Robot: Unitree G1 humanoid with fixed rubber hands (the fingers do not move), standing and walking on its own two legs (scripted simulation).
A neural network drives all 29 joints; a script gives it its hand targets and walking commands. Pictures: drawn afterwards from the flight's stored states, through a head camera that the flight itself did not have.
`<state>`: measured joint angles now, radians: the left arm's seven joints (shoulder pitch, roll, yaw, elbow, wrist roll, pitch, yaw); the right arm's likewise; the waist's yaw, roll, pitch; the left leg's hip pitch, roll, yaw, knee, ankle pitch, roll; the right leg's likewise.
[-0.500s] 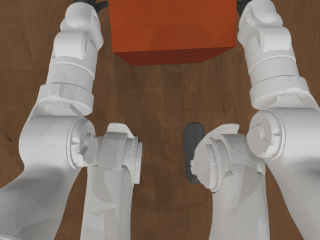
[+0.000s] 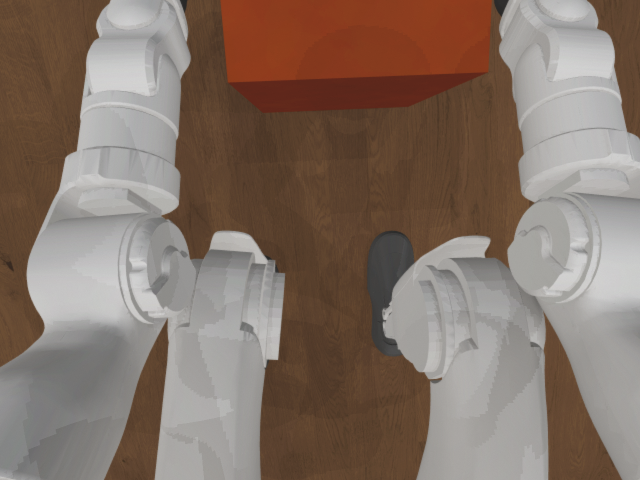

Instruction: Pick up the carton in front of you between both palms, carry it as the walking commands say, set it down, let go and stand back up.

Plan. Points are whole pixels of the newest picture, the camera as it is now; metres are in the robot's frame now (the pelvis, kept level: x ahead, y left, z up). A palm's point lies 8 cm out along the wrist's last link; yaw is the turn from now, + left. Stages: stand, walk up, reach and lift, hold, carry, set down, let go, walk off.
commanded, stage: set down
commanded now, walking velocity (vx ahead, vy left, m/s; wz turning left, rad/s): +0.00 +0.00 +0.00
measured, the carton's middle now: out of the picture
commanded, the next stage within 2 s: let go in 1.48 s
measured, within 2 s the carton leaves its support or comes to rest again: neither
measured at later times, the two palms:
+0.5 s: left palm out of the picture +0.56 +0.18 -0.16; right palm out of the picture +0.56 -0.21 -0.16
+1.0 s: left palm out of the picture +0.57 +0.18 +0.01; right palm out of the picture +0.56 -0.21 +0.01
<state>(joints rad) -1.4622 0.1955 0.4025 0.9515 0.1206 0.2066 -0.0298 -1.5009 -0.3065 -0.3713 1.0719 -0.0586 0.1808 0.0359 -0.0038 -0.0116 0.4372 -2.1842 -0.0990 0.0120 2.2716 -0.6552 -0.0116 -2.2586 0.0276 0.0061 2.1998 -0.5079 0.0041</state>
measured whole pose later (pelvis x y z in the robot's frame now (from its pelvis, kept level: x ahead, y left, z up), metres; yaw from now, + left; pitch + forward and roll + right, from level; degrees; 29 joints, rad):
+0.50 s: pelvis +0.01 +0.00 +0.00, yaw +1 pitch +33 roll +0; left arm -1.45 0.38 0.08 1.07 -0.23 0.08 0.10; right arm -1.48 -0.43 -0.12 1.15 0.22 0.05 -0.08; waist 0.00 0.02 0.43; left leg -2.19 -0.11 0.01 2.29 -0.69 -0.01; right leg -2.26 0.02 0.01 2.23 -0.55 0.01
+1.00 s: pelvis +0.02 +0.00 +0.11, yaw +0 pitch +45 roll +1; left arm -1.30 0.31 0.23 0.94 -0.10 0.17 0.09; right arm -1.33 -0.35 -0.24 0.98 0.07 0.16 -0.07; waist 0.00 0.00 0.05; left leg -2.05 -0.08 -0.01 1.85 -0.59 -0.01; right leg -2.12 0.04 0.02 1.79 -0.47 0.01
